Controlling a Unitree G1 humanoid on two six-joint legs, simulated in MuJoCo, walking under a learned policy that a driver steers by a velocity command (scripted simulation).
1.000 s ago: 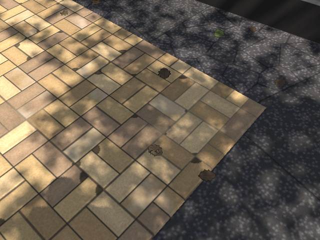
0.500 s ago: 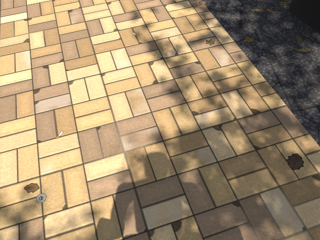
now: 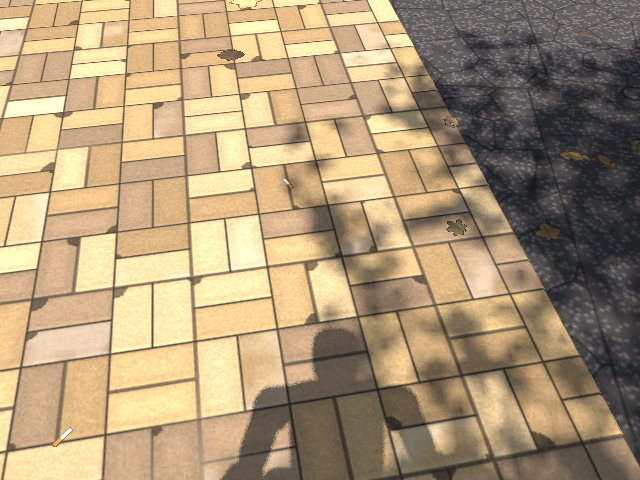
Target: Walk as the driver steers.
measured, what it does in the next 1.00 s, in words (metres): walks ahead: left foot, then right foot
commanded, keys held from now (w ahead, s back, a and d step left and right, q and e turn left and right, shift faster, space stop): w+q+shift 0.38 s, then e+shift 0.62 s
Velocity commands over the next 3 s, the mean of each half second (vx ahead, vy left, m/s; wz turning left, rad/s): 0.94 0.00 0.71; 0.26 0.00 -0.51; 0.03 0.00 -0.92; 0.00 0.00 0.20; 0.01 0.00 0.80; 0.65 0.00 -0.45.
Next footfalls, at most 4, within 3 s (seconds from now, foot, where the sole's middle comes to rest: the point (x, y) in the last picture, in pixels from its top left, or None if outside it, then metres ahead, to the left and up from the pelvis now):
0.28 left None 0.45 0.08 -0.77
0.66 right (293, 329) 0.88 0.11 -0.77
1.20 left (226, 303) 0.96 0.28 -0.77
1.66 right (318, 351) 0.82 0.05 -0.77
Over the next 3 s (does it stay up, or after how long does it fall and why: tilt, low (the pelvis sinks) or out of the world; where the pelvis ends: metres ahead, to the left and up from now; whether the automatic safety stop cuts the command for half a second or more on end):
stays up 1.14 0.20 -0.01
